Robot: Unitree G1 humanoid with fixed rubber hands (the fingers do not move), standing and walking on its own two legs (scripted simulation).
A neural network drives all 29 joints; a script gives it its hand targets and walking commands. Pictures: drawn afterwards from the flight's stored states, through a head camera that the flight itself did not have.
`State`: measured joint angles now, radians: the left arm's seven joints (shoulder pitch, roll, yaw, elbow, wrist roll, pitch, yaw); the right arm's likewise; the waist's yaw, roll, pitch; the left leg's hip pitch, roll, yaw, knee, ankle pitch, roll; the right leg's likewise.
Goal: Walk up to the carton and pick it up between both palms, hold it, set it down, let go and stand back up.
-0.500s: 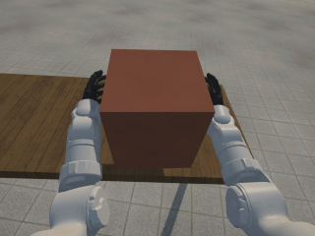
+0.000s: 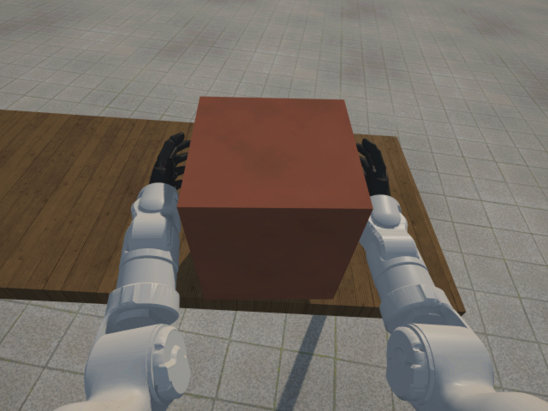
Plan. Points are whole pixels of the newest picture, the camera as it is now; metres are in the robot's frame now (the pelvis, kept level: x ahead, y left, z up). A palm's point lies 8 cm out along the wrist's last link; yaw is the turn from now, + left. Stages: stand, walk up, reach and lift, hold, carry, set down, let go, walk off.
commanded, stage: set down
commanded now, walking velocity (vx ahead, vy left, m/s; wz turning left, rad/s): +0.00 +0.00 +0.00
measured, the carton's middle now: (271, 204) +0.41 +0.01 +0.08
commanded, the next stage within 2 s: none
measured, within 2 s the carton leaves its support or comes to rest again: rests again in 0.76 s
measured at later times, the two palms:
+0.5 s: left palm (165, 199) +0.40 +0.17 +0.11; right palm (369, 205) +0.39 -0.14 +0.11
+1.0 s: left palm (172, 202) +0.40 +0.16 +0.10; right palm (372, 211) +0.39 -0.15 +0.10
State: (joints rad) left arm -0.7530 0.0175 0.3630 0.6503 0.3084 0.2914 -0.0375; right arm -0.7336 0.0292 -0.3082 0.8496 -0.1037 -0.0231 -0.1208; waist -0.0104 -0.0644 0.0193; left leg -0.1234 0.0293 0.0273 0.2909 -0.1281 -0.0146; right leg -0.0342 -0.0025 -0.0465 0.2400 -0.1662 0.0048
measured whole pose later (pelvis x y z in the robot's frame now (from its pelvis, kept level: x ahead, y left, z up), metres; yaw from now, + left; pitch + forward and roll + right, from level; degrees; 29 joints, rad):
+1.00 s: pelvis +0.00 +0.00 +0.00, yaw -1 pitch -1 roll +0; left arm -0.71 -0.04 0.44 0.72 0.36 0.16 -0.05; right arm -0.66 0.06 -0.40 0.85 -0.23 -0.12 -0.08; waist 0.02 -0.05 0.03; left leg -0.14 0.03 0.05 0.27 -0.12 -0.01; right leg -0.06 -0.01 -0.02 0.23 -0.16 0.01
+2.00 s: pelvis +0.01 +0.00 +0.00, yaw -2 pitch +0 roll +0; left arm -0.69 -0.08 0.50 0.66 0.42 0.07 -0.09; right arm -0.64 0.09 -0.45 0.80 -0.27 -0.18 -0.06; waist 0.03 -0.05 0.06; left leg -0.13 0.03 0.07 0.27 -0.13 0.00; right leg -0.07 -0.01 -0.01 0.24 -0.17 0.01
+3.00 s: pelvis -0.02 +0.00 -0.01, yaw -2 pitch +6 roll -1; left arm -0.97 0.34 0.02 0.96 -0.23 0.26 0.04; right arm -0.96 -0.29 0.09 0.99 0.42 0.20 -0.13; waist 0.01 -0.02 -0.12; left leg -0.36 0.06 0.06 0.39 -0.13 -0.01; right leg -0.30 0.02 -0.02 0.36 -0.17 0.00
